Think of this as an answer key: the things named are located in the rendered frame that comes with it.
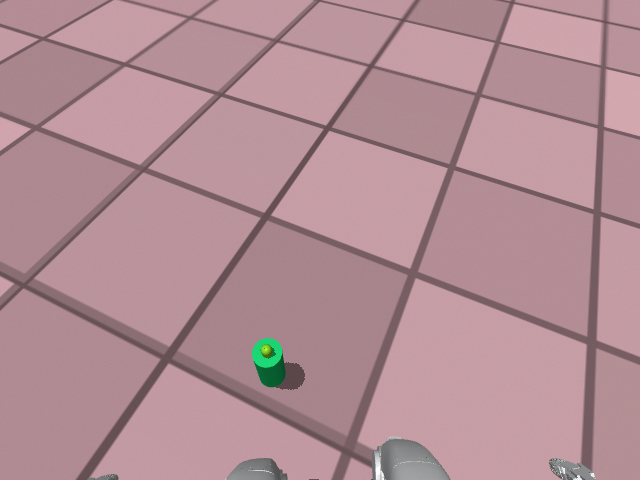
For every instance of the right robot hand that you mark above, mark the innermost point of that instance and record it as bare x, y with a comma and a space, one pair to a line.
570, 471

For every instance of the bottle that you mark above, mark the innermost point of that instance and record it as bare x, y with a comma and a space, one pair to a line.
268, 359

